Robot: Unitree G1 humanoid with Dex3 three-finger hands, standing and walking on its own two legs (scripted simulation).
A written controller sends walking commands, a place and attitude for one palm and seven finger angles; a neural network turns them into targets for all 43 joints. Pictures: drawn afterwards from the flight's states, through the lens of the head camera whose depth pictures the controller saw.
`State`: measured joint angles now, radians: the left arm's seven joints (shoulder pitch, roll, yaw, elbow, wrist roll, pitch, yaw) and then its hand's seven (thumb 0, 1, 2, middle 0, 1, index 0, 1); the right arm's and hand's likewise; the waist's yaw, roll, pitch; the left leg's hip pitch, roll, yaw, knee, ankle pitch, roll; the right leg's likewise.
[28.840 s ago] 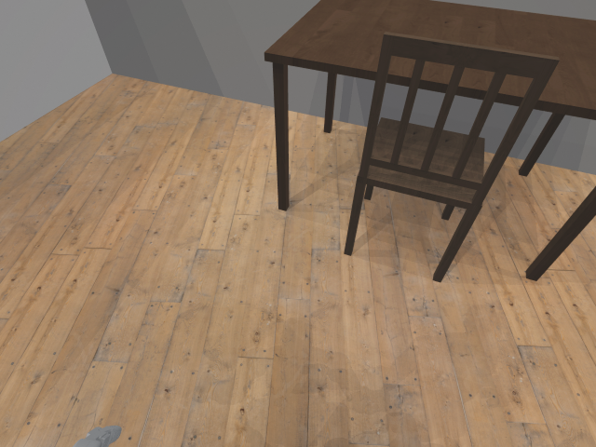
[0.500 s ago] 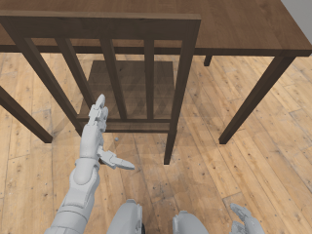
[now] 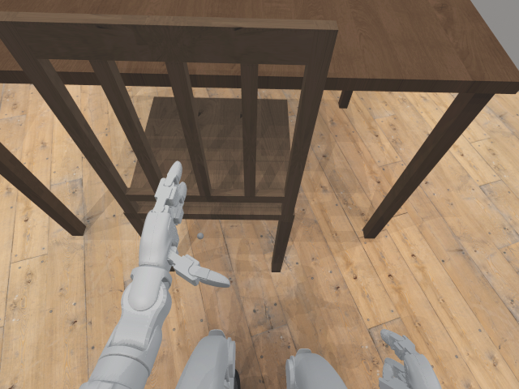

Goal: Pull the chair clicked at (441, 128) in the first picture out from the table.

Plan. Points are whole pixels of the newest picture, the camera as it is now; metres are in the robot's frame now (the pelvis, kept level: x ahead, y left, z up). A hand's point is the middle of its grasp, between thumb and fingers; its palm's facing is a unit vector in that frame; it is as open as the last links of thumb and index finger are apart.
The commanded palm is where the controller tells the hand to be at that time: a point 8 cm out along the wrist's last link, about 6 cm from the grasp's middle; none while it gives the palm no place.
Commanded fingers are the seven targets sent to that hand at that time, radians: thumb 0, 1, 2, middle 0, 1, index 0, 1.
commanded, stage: aim the fingers beside a spindle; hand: left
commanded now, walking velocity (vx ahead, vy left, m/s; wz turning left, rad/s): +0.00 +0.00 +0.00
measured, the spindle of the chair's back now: (194, 142) +0.51 +0.13 +0.04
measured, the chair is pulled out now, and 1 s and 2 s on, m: -0.02 -0.02 -0.02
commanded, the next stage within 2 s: none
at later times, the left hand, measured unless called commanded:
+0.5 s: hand (192, 229) +0.34 +0.11 +0.04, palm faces -0.02 -1.00 -0.05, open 16.9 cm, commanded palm +0.32 +0.16 +0.02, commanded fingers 0.00 -0.50 0.30 -0.06 -0.08 -0.06 -0.08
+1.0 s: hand (202, 241) +0.33 +0.10 +0.02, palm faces -0.06 -1.00 -0.02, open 16.9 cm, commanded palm +0.32 +0.16 +0.03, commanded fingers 0.00 -0.50 0.30 -0.06 -0.08 -0.06 -0.08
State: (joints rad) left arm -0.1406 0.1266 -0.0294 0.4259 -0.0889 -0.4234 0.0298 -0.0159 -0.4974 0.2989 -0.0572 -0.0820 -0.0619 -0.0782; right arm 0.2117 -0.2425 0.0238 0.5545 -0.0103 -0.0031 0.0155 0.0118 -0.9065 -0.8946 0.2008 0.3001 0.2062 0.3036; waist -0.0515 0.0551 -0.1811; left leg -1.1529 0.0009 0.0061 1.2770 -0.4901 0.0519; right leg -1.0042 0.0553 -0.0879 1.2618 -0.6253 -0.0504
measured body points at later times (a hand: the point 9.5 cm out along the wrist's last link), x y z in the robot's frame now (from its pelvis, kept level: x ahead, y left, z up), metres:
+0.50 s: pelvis +0.00 +0.00 +0.00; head +0.09 +0.00 +0.44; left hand +0.34 +0.16 +0.04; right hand +0.15 -0.24 -0.11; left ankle +0.06 +0.09 -0.62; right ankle -0.01 -0.10 -0.62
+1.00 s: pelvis +0.00 +0.00 +0.00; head +0.09 +0.00 +0.44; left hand +0.33 +0.15 +0.02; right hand +0.15 -0.24 -0.11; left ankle +0.06 +0.09 -0.62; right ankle -0.01 -0.10 -0.62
